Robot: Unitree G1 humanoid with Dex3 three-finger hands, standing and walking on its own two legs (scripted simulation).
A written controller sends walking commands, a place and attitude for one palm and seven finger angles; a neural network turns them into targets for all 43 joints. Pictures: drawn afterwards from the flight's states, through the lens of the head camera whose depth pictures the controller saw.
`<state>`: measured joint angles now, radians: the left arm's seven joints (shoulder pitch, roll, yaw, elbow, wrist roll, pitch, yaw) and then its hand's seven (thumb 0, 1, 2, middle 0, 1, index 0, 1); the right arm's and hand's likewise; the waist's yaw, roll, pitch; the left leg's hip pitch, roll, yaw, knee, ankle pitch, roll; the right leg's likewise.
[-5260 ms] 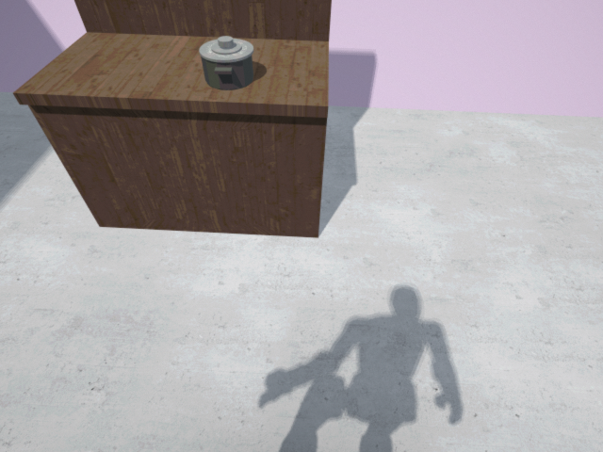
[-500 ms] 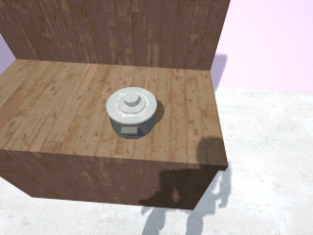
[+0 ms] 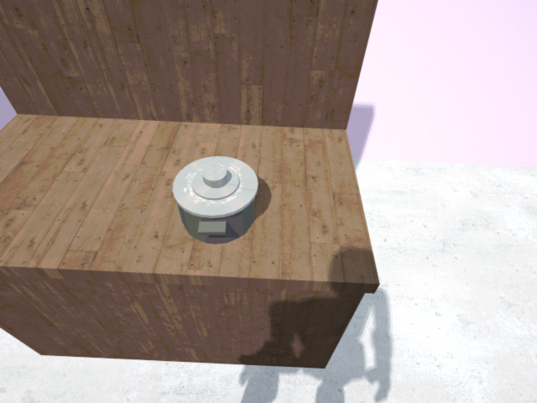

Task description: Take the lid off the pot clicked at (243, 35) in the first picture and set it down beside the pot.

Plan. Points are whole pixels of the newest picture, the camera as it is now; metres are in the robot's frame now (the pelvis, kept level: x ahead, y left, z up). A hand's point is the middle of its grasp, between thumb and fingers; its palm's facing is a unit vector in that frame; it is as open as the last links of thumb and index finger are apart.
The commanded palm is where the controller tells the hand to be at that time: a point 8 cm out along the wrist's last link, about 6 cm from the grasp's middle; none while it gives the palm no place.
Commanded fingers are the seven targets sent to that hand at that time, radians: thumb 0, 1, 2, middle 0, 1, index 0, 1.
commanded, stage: look again from close up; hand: left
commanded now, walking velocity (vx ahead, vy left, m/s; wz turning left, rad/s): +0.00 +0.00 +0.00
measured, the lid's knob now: (214, 175) +0.52 +0.14 +0.03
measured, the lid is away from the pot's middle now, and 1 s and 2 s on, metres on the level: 0.00 0.00 0.00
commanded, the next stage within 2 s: lift the closed hand beside the body in 0.78 s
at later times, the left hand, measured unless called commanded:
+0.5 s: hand out of the picture +0.01 +0.16 -0.17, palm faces +0.02 -0.99 -0.16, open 7.4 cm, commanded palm none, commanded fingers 0.00 0.90 0.90 -0.20 -0.30 -0.20 -0.30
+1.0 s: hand out of the picture +0.10 +0.20 -0.12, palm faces +0.11 -0.95 -0.30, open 7.0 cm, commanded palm +0.12 +0.23 -0.06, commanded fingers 0.00 0.90 0.90 -0.51 -0.64 -0.51 -0.64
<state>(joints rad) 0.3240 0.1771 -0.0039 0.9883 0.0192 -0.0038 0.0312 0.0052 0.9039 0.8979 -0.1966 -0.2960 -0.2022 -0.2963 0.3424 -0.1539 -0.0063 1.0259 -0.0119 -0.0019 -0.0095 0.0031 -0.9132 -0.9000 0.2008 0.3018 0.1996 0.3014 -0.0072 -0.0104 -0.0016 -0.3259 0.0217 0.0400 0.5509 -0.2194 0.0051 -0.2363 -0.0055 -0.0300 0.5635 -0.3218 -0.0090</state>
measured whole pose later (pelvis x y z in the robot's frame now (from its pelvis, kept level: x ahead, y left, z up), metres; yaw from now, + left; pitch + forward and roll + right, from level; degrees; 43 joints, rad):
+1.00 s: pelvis +0.02 +0.01 +0.01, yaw +1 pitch -1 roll +0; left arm 0.48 0.20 -0.05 0.49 -0.01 0.03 0.13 0.04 0.96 0.90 -0.24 -0.34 -0.24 -0.34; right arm 0.35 -0.19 0.02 0.94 0.05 -0.18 -0.05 0.01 -0.93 -0.90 0.20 0.30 0.20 0.30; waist 0.01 0.01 0.02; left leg -0.23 0.00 0.04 0.48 -0.23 0.01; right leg -0.13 -0.02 -0.04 0.47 -0.32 0.00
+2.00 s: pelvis +0.04 +0.01 +0.01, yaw +1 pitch -1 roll +0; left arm 0.64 0.26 0.12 -0.12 -0.01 -0.03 0.08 0.01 0.90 0.90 -1.29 -1.49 -1.29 -1.49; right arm 0.20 -0.21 0.00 0.60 0.02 -0.13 -0.09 0.01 -0.90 -0.90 0.20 0.30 0.20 0.30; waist 0.05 0.03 0.01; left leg -0.23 0.00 0.03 0.49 -0.24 0.02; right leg -0.11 -0.02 -0.04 0.46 -0.33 0.01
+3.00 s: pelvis +0.01 +0.00 +0.01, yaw +2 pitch +0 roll -1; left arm 0.33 0.64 0.10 -0.24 0.75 -0.04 -0.20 0.00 0.38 1.08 -1.08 -0.88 -1.09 -0.88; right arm 0.11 -0.29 0.00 0.55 0.04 0.09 -0.04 0.01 -0.91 -0.90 0.20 0.30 0.20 0.30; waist 0.06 0.13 0.01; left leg -0.27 0.01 0.01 0.47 -0.19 0.01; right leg -0.15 -0.01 -0.06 0.43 -0.28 0.00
